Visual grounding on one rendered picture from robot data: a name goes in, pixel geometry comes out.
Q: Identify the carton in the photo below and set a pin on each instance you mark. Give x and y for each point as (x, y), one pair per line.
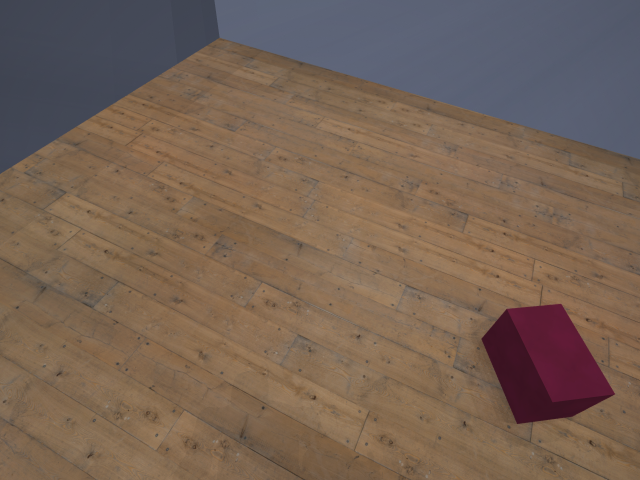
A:
(543, 365)

